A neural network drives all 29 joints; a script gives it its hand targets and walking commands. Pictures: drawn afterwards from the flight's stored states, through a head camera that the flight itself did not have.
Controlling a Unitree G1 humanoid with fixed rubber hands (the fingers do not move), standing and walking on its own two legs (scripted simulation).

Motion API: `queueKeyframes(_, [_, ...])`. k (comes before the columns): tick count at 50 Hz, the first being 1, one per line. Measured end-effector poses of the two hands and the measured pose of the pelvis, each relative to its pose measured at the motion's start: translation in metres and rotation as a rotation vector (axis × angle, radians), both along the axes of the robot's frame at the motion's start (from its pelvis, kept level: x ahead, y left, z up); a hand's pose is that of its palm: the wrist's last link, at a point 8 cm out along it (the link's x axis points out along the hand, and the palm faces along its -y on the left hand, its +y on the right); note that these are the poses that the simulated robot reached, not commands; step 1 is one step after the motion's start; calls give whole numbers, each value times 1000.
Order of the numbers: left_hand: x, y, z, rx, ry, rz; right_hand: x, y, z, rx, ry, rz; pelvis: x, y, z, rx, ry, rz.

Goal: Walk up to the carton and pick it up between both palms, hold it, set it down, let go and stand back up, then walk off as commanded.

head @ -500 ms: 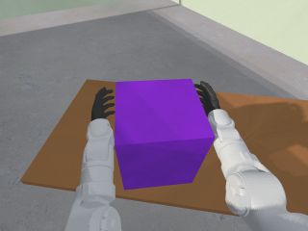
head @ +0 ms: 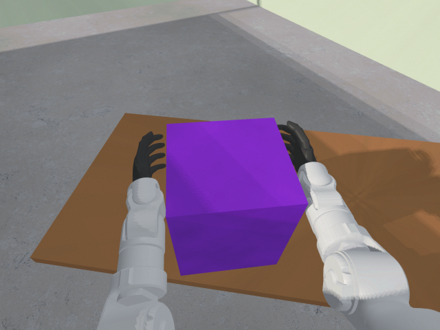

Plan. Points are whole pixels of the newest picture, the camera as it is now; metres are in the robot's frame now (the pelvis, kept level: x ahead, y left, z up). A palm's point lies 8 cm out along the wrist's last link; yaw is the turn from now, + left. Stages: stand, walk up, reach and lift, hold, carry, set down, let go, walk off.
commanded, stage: set down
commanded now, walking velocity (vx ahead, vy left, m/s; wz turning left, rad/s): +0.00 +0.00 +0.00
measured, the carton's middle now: (225, 199) +0.36 +0.03 +0.03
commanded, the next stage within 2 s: none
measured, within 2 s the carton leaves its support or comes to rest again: rests again in 0.10 s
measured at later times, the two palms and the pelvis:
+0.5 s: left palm (145, 177) +0.35 +0.18 +0.10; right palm (302, 162) +0.41 -0.12 +0.10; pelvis +0.00 +0.00 +0.00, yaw +0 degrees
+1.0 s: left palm (145, 177) +0.36 +0.18 +0.10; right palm (302, 162) +0.42 -0.12 +0.10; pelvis +0.00 +0.00 +0.00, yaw -1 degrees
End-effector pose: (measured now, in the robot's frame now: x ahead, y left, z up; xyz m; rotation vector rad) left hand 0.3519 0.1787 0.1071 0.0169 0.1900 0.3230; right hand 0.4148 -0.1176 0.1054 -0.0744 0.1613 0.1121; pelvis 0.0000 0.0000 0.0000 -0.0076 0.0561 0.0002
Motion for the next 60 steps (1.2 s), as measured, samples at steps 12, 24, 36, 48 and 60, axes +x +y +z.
queueKeyframes(12, [1, 1, -6, -26, 16, -8, -1, -1, -3, 4, 16, -4, -5, -2, 0, 6, 2, 1])
queueKeyframes(24, [2, 1, -8, -35, 17, -11, 0, -1, -4, 4, 10, 0, 0, 2, 0, 6, -8, -2])
queueKeyframes(36, [1, 1, -8, -37, 5, -14, -2, -1, -4, 8, -2, -1, 1, 3, 0, 5, -16, -5])
queueKeyframes(48, [4, 2, -9, -27, 13, -18, 0, -2, -6, 8, 1, 4, 2, 4, 0, 8, -9, -10])
queueKeyframes(60, [17, 1, -30, 16, 46, -20, 9, -4, -34, -9, 96, -3, -3, 3, -3, -3, 39, -33])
